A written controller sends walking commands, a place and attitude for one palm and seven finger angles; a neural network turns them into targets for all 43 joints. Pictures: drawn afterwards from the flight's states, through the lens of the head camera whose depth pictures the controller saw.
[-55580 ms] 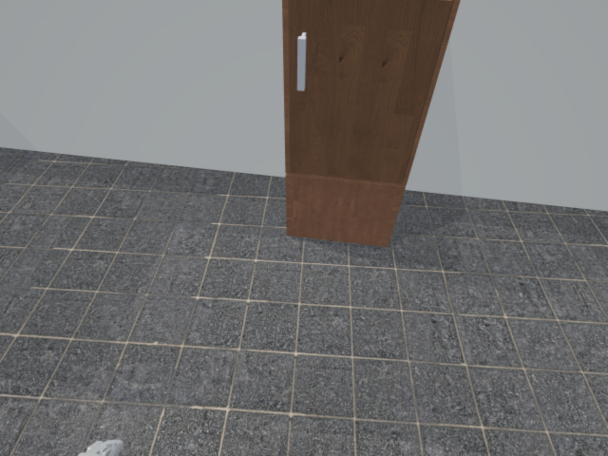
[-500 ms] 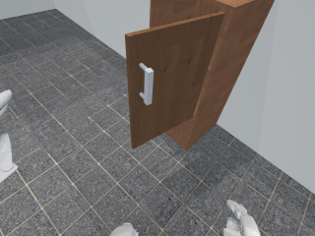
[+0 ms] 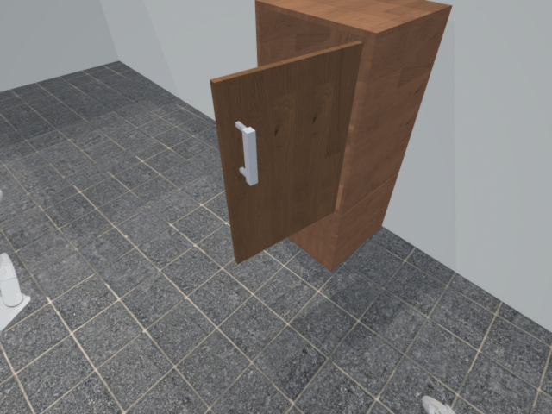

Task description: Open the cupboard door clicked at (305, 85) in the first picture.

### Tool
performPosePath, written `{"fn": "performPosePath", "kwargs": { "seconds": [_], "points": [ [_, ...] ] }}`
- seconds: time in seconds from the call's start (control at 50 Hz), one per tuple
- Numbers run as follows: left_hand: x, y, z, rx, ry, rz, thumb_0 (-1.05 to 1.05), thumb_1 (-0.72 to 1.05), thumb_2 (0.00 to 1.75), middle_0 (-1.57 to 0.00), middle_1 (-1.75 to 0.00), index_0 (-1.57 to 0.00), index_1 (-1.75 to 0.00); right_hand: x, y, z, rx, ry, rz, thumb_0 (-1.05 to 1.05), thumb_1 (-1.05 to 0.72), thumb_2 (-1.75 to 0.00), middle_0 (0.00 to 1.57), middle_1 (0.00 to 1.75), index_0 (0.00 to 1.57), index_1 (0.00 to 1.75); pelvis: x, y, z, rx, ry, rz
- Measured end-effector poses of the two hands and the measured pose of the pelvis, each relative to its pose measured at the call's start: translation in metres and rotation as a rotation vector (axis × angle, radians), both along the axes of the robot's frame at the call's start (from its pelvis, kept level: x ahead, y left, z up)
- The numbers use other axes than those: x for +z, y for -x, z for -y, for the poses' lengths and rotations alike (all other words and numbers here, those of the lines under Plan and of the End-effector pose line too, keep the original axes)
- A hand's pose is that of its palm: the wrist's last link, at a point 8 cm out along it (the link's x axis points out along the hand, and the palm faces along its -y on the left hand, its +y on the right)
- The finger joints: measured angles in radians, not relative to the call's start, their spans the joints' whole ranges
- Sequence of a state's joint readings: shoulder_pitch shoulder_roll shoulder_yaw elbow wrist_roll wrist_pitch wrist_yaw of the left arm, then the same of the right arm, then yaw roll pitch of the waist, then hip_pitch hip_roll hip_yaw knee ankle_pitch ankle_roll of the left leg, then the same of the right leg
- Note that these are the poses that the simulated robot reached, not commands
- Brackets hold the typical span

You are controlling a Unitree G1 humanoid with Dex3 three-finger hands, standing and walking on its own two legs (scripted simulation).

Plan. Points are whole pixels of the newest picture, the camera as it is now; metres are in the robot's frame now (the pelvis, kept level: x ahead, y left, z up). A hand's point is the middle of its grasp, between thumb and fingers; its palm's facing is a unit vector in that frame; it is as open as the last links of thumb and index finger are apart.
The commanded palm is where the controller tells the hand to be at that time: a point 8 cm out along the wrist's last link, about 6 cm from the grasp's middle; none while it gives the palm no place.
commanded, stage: stop stepping back and stand still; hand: left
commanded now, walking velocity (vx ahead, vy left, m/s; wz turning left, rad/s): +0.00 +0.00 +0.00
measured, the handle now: (245, 153) +0.66 +0.13 +0.03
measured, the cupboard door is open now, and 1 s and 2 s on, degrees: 82 82 82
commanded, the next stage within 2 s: let the arm hang, fingers relaxed in 0.98 s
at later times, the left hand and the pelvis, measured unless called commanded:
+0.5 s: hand out of the picture +0.16 +0.30 +0.15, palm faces +0.48 -0.75 -0.46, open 7.4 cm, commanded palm +0.10 +0.33 +0.17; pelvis -0.03 +0.03 +0.00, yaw +1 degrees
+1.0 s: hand (6, 319) +0.17 +0.31 +0.14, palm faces +0.43 -0.77 -0.46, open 7.4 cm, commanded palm +0.12 +0.35 +0.17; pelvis -0.02 +0.04 +0.00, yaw +2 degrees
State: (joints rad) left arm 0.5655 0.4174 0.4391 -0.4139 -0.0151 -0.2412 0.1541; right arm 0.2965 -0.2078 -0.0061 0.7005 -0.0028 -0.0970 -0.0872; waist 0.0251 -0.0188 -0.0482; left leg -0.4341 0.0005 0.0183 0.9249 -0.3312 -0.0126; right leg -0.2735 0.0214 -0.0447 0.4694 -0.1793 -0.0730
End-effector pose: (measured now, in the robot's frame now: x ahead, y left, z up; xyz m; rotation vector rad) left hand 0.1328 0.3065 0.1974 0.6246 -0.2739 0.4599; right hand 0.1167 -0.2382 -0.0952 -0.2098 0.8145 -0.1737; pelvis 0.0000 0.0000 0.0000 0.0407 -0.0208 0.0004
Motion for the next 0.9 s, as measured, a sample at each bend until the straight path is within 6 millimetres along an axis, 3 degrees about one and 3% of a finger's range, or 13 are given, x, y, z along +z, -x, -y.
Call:
{"fn": "performPosePath", "kwargs": {
  "seconds": [0.08,0.18,0.28,0.38,0.5,0.58,0.68,0.78,0.9],
  "points": [
    [-0.015,-0.001,-0.015,0.085,0.09,-0.002,0.01,0.89,0.9,-0.21,-0.3,-0.22,-0.31,0.001,-0.001,0.004,0.015,0.027,0.02,0.02,-0.9,-0.9,0.2,0.3,0.21,0.3,0.0,0.008,-0.005,0.027,0.023,-0.013],
    [-0.036,0.0,-0.007,0.02,0.157,-0.051,0.01,0.89,0.9,-0.21,-0.3,-0.21,-0.31,0.013,-0.006,-0.003,0.032,0.045,0.057,0.02,-0.9,-0.9,0.2,0.3,0.21,0.3,-0.002,0.021,-0.012,0.022,0.034,0.004],
    [-0.021,0.011,0.0,-0.064,0.078,-0.042,0.01,0.89,0.9,-0.21,-0.3,-0.22,-0.31,0.028,-0.013,-0.017,0.054,0.029,0.138,0.02,-0.9,-0.9,0.2,0.3,0.21,0.3,-0.002,0.027,-0.013,0.014,0.028,0.018],
    [-0.002,0.02,-0.01,-0.047,0.011,0.014,0.01,0.89,0.9,-0.22,-0.3,-0.22,-0.31,0.025,-0.015,-0.031,0.079,-0.01,0.153,0.01,-0.9,-0.9,0.2,0.3,0.21,0.3,-0.003,0.03,-0.017,0.015,0.04,0.018],
    [-0.025,0.02,-0.031,0.022,0.09,-0.052,0.01,0.89,0.9,-0.21,-0.3,-0.21,-0.31,0.013,-0.004,-0.041,0.077,-0.023,0.089,0.01,-0.9,-0.9,0.2,0.3,0.21,0.3,-0.003,0.033,-0.027,0.018,0.055,0.0],
    [-0.042,0.016,-0.034,0.02,0.143,-0.11,0.01,0.89,0.9,-0.21,-0.3,-0.21,-0.31,0.011,0.008,-0.045,0.069,-0.005,0.038,0.01,-0.9,-0.9,0.21,0.3,0.21,0.3,-0.001,0.032,-0.033,0.025,0.045,0.001],
    [-0.029,0.011,-0.03,-0.022,0.097,-0.077,0.01,0.89,0.9,-0.21,-0.3,-0.22,-0.31,0.01,0.011,-0.049,0.071,0.005,0.019,0.02,-0.9,-0.9,0.2,0.3,0.21,0.3,-0.002,0.027,-0.036,0.036,0.035,0.011],
    [-0.011,0.009,-0.033,-0.043,0.029,-0.028,0.01,0.89,0.9,-0.21,-0.3,-0.22,-0.31,0.009,-0.001,-0.052,0.067,-0.011,0.036,0.02,-0.9,-0.9,0.2,0.3,0.21,0.3,-0.002,0.021,-0.038,0.034,0.043,0.008],
    [-0.025,0.004,-0.042,-0.008,0.069,-0.081,0.01,0.89,0.9,-0.21,-0.3,-0.21,-0.31,0.012,-0.018,-0.053,0.061,-0.019,0.067,0.02,-0.9,-0.9,0.2,0.3,0.21,0.3,-0.002,0.017,-0.042,0.027,0.047,-0.002]
  ]
}}
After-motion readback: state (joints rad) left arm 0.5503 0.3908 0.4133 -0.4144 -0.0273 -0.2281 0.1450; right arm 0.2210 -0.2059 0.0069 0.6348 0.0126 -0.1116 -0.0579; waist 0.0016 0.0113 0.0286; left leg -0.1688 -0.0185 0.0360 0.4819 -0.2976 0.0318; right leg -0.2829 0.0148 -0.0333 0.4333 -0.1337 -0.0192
